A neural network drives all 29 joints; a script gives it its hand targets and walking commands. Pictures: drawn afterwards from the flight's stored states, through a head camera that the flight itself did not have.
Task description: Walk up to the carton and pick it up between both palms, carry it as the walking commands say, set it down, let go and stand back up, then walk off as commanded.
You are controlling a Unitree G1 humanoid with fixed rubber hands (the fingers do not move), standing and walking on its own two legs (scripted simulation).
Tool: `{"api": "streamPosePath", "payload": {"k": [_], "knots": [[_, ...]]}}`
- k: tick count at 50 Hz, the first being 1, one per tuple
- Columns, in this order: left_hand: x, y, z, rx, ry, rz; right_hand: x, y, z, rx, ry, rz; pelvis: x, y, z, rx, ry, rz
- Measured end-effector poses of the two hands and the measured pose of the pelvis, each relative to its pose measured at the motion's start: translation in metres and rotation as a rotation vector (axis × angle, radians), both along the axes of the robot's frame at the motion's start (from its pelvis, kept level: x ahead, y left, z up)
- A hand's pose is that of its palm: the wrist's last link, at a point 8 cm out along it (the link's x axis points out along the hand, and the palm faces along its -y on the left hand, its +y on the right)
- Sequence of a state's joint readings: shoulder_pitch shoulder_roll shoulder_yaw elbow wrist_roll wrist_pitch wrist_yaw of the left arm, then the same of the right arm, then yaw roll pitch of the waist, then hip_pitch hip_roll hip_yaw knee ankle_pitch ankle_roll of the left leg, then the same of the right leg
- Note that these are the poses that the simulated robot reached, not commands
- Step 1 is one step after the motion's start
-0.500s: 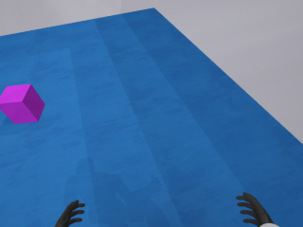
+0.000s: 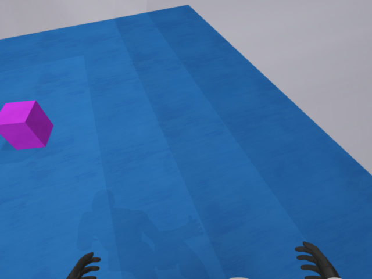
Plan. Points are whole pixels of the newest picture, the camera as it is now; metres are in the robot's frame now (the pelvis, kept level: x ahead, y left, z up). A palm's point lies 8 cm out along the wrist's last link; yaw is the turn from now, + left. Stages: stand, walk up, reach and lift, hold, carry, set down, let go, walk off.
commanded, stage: stand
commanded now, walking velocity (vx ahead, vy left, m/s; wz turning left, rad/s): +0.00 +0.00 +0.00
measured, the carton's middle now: (25, 125) +1.15 +1.13 -0.62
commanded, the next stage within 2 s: walk up in 1.84 s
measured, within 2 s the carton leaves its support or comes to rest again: neither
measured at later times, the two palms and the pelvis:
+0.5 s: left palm out of the picture +0.12 +0.30 -0.09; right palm out of the picture +0.13 -0.29 -0.08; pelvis +0.00 +0.00 +0.01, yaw +0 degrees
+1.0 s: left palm out of the picture +0.10 +0.30 -0.08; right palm out of the picture +0.11 -0.30 -0.07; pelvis -0.01 +0.00 +0.03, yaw +0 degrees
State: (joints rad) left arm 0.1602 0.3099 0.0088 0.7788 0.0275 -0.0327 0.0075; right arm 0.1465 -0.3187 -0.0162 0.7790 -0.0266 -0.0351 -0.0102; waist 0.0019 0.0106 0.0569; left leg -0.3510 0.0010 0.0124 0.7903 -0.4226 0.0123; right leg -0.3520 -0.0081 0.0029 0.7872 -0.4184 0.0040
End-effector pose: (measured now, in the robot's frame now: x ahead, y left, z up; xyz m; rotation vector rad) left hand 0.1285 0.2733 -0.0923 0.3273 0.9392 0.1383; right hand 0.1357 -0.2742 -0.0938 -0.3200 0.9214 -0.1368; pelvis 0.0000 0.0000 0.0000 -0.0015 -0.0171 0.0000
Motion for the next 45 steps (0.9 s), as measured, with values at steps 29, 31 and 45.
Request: {"api": "streamPosePath", "payload": {"k": [29, 31, 45], "knots": [[-0.019, 0.024, 0.006, 0.024, 0.113, 0.047, -0.012, -0.018, 0.012, -0.043, 0.093, -0.031, -0.001, 0.003, 0.018, -0.002, -0.031, -0.004], [-0.021, 0.024, 0.007, 0.023, 0.122, 0.05, -0.014, -0.018, 0.013, -0.041, 0.1, -0.036, -0.001, 0.003, 0.02, -0.002, -0.033, -0.004], [-0.03, 0.024, 0.015, 0.018, 0.155, 0.068, -0.025, -0.02, 0.021, -0.035, 0.138, -0.062, -0.004, 0.003, 0.032, 0.0, -0.043, -0.004]]}}
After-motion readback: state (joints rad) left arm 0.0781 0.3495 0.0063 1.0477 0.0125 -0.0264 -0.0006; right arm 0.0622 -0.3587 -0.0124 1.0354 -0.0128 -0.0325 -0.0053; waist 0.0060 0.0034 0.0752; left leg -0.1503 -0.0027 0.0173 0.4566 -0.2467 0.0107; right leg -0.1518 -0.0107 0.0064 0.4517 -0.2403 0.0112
